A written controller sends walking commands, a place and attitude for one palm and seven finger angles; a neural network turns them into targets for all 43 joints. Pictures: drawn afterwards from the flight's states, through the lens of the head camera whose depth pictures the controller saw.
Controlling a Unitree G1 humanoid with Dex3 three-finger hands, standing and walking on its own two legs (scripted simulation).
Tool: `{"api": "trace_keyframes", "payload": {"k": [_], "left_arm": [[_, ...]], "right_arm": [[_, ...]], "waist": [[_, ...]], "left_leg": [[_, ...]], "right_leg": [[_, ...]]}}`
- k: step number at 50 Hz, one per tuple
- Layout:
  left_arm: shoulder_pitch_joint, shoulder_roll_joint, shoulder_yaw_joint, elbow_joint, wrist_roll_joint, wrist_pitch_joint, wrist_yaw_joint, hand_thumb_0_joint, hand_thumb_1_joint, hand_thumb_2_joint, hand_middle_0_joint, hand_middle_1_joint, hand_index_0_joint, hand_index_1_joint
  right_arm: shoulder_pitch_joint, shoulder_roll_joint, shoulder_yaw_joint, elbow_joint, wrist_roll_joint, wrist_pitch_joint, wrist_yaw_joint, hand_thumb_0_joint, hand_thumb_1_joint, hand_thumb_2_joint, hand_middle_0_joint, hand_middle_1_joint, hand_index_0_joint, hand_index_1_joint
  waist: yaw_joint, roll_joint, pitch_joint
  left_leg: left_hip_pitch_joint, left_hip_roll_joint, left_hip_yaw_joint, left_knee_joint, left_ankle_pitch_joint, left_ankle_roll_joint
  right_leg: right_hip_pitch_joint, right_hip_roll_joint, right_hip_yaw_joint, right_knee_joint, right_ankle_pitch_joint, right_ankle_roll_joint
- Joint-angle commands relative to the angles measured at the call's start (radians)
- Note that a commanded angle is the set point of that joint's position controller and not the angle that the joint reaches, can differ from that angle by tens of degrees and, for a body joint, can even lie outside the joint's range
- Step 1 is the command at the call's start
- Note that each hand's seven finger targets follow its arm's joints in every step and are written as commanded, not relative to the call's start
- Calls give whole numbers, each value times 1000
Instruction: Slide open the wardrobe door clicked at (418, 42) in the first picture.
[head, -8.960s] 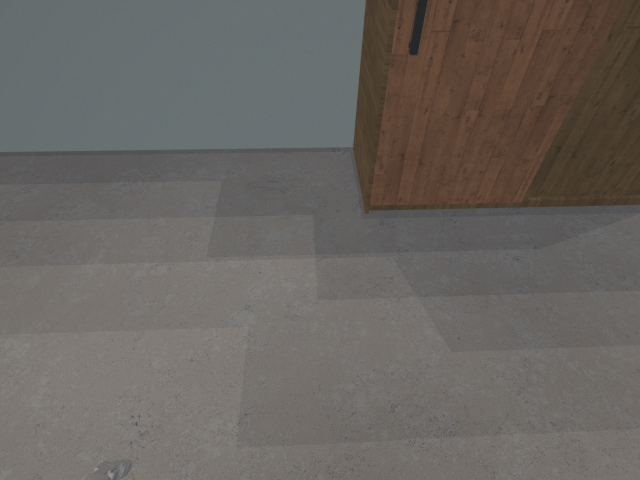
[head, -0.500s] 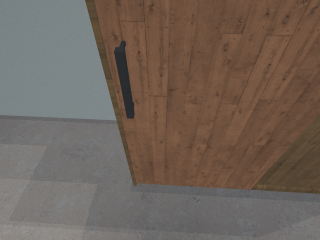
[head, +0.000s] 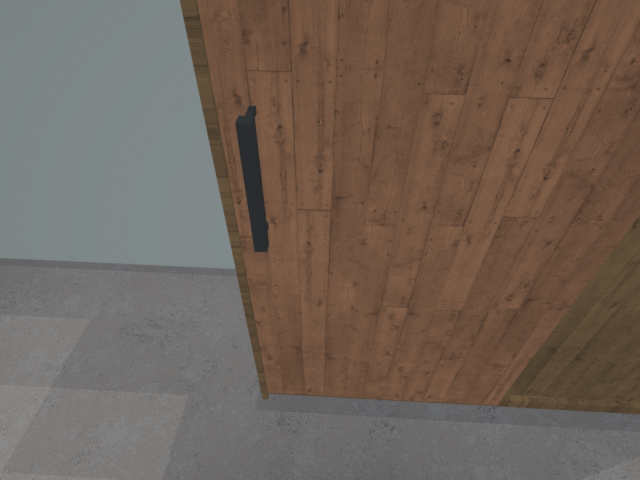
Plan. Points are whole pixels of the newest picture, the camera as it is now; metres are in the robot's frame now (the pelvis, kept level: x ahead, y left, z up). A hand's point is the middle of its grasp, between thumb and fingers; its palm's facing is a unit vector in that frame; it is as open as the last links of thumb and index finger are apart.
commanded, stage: look again from close up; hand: left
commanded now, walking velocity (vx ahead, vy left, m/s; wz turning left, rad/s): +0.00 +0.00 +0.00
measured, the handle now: (256, 184) +0.53 +0.13 +0.11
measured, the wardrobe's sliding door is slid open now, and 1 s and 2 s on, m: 0.00 0.00 0.00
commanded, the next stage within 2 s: none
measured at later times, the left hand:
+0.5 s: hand out of the picture +0.03 +0.24 -0.16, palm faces -0.02 -0.95 -0.31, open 7.4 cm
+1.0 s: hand out of the picture +0.08 +0.24 -0.15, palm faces -0.01 -0.95 -0.32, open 7.4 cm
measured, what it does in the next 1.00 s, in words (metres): stands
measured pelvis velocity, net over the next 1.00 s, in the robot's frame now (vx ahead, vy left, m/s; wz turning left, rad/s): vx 0.01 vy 0.01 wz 0.01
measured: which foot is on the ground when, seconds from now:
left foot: down 0.00-1.00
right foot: down 0.00-1.00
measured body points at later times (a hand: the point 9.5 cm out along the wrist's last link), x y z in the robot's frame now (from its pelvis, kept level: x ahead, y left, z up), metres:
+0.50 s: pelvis +0.00 +0.01 +0.01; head +0.00 +0.00 +0.46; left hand +0.03 +0.28 -0.13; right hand +0.04 -0.28 -0.14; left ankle +0.01 +0.12 -0.74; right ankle +0.05 -0.12 -0.74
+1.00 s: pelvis +0.01 +0.01 +0.01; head +0.01 +0.00 +0.46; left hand +0.08 +0.29 -0.12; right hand +0.09 -0.27 -0.13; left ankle +0.01 +0.12 -0.74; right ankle +0.05 -0.12 -0.74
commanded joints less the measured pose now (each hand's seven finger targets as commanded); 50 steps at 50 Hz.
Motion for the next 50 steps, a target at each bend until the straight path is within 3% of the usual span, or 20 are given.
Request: {"api": "trace_keyframes", "payload": {"k": [1,11,16,25,30,50], "left_arm": [[-28,184,32,-66,-1,-10,1,0,900,900,-200,-300,-200,-300],[-40,211,25,-46,1,-7,-3,0,900,900,-200,-300,-200,-300],[-22,205,18,-20,0,-9,-2,0,900,900,-200,-300,-200,-300],[-2,187,7,27,-4,-17,4,0,900,900,-200,-300,-200,-300],[-3,175,5,42,-3,-14,6,0,900,900,-200,-300,-200,-300],[-43,188,8,44,-1,-13,4,0,900,900,-200,-300,-200,-300]], "right_arm": [[-55,-177,-29,-72,2,-13,-4,0,-900,-900,200,300,200,300],[-59,-202,-25,-41,5,-5,7,0,-900,-900,200,300,200,300],[-62,-198,-20,-17,8,-5,7,0,-900,-900,200,300,200,300],[-72,-189,-12,22,14,-13,2,0,-900,-900,200,300,200,300],[-86,-180,-9,35,15,-10,0,0,-900,-900,200,300,200,300],[-129,-194,-8,44,12,-9,0,0,-900,-900,200,300,200,300]], "waist": [[16,-8,72],[9,-41,62],[10,-19,56],[12,-12,12],[15,-3,41],[16,-13,28]], "left_leg": [[-140,89,-121,-175,-42,32],[-131,80,-125,-201,-130,29],[-116,84,-126,-205,-103,27],[-55,100,-116,-196,71,23],[-67,102,-117,-219,50,19],[-22,104,-118,-244,93,16]], "right_leg": [[45,-90,140,-141,-97,-31],[29,-100,155,-193,-209,-19],[37,-101,149,-193,-168,-17],[102,-108,125,-173,36,-20],[110,-106,118,-180,29,-15],[136,-109,114,-200,76,-11]]}}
